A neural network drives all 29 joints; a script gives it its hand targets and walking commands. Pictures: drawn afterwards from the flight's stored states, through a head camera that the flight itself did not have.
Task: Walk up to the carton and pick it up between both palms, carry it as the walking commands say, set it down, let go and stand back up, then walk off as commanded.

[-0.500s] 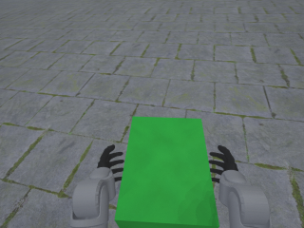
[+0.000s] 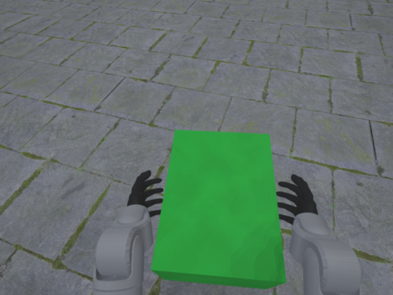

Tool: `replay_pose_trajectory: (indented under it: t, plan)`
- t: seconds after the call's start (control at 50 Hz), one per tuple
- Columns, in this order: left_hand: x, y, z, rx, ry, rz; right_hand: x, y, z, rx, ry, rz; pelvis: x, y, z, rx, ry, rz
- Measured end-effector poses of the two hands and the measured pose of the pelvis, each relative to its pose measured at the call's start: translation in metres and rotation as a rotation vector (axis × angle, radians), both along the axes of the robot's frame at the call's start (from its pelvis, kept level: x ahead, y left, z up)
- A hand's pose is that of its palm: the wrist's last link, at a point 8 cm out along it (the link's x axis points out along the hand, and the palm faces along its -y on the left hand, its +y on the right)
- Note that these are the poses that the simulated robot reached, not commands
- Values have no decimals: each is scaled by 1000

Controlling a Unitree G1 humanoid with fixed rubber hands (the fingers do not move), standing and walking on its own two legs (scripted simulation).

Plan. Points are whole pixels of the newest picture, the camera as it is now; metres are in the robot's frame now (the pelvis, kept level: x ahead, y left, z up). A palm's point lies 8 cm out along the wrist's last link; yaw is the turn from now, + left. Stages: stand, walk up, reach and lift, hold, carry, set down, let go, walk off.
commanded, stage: carry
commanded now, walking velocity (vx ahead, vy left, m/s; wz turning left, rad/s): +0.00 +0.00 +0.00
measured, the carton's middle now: (218, 205) +0.33 -0.02 +0.00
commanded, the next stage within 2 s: none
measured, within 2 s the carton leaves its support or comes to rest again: neither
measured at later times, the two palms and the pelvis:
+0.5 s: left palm (176, 93) +0.66 +0.09 +0.05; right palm (277, 86) +0.67 -0.20 +0.06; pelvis +0.39 -0.06 -0.02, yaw -1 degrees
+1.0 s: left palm (184, 27) +1.12 +0.09 +0.04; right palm (253, 17) +1.15 -0.20 +0.06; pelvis +0.86 -0.08 -0.01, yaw +1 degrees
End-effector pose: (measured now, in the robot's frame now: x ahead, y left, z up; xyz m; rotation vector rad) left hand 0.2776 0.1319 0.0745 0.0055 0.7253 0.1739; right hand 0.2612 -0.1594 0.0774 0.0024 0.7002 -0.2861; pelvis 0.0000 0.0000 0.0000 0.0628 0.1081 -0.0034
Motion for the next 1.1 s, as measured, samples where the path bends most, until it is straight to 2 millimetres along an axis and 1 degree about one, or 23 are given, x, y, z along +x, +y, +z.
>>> replay_pose_trajectory:
  t: [0.06, 0.12, 0.16, 0.2, 0.26, 0.3, 0.34, 0.38, 0.44, 0.48, 0.52, 0.56, 0.64, 0.7, 0.74, 0.8, 0.86, 0.9, 0.94, 0.98, 1.02, 1.06, 1.1]
  plan:
    - [36, 4, -9, -8, -30, 37, 49, 3, -3, 6, -36, 34, 40, -5, -10, 2, -15, -25]
    - [78, 2, -15, 6, -10, 47, 94, 1, -11, 24, -23, 47, 81, -8, -13, 1, -26, -79]
    - [109, -6, -19, 22, 30, 12, 119, -8, -23, 36, 16, 31, 112, -10, -10, -14, -19, -92]
    - [140, -16, -18, 32, 58, -20, 140, -18, -30, 56, 44, -9, 142, -12, -7, -23, -13, -86]
    - [193, -34, -19, 57, 55, -72, 178, -34, -39, 70, 41, -52, 188, -18, -8, -42, -13, -77]
    - [229, -44, -22, 65, 54, -92, 207, -44, -46, 81, 43, -67, 221, -26, -7, -71, -12, -37]
    - [259, -50, -21, 48, 40, -70, 237, -49, -38, 68, 44, -65, 253, -36, -6, -54, -6, -8]
    - [289, -51, -20, 22, 17, -33, 272, -51, -27, 39, 27, -35, 285, -45, -5, -30, 5, 13]
    - [334, -48, -22, -19, -16, 19, 336, -49, -14, 5, -10, 21, 336, -56, -6, -11, 22, 15]
    - [366, -44, -24, -27, -34, 46, 381, -46, -13, 1, -32, 47, 373, -58, -11, -12, 15, 2]
    - [403, -41, -29, -22, -45, 57, 427, -43, -20, 5, -45, 68, 413, -58, -19, -20, -9, -27]
    - [442, -41, -34, -12, -24, 62, 466, -43, -28, 20, -26, 73, 450, -58, -20, -22, -23, -69]
    - [521, -56, -34, 11, 52, -11, 527, -59, -44, 34, 49, 19, 526, -56, -11, -27, -20, -102]
    - [583, -73, -29, 29, 58, -79, 567, -74, -45, 59, 53, -57, 582, -57, -6, -44, -8, -96]
    - [625, -84, -24, 41, 28, -108, 596, -83, -40, 75, 21, -101, 619, -59, -9, -60, -9, -88]
    - [690, -95, -18, 51, -21, -124, 650, -91, -34, 83, -27, -127, 678, -65, -14, -109, -9, -43]
    - [741, -89, -18, 3, -22, -69, 713, -87, -21, 35, -17, -83, 732, -75, -10, -79, 2, 27]
    - [770, -78, -22, -30, -13, -7, 762, -78, -12, 9, -9, -22, 768, -80, -7, -57, 15, 42]
    - [798, -64, -26, -56, -8, 65, 814, -65, -8, 0, -5, 50, 804, -83, -5, -40, 21, 36]
    - [828, -50, -29, -68, -5, 124, 864, -51, -10, -2, -2, 107, 842, -82, -5, -31, 15, 26]
    - [863, -37, -31, -65, -1, 151, 912, -38, -18, 6, 0, 133, 884, -75, -8, -36, -9, 14]
    - [905, -28, -33, -48, -13, 142, 955, -28, -28, 23, -12, 125, 929, -65, -19, -67, -43, -13]
    - [949, -23, -34, -42, -19, 142, 993, -23, -34, 26, -17, 117, 962, -58, -22, -49, -65, -45]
